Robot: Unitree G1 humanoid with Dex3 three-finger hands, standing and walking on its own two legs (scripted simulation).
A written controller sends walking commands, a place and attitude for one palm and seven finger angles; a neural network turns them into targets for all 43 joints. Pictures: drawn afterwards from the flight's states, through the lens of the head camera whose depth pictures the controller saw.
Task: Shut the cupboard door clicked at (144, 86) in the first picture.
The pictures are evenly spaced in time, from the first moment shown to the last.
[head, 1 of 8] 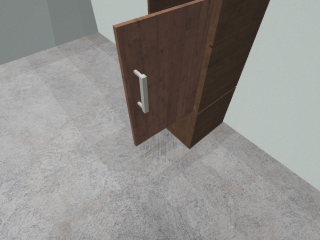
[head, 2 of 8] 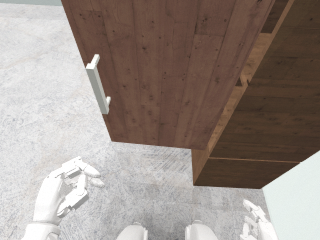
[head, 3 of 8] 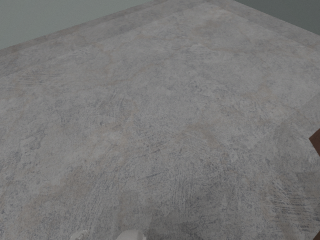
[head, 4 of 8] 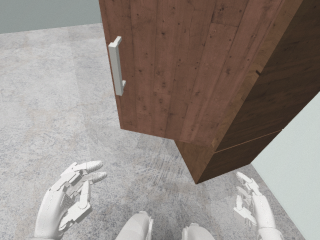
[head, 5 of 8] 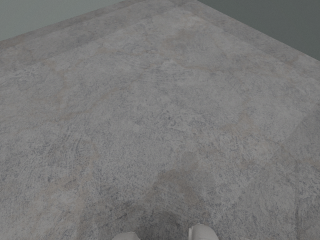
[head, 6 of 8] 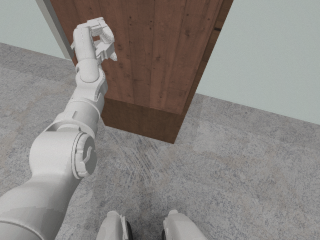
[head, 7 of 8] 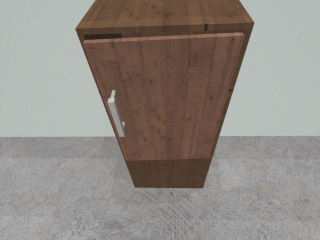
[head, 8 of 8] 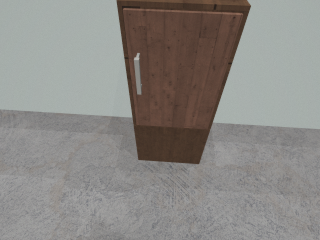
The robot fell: no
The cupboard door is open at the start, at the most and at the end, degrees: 87 87 0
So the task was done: yes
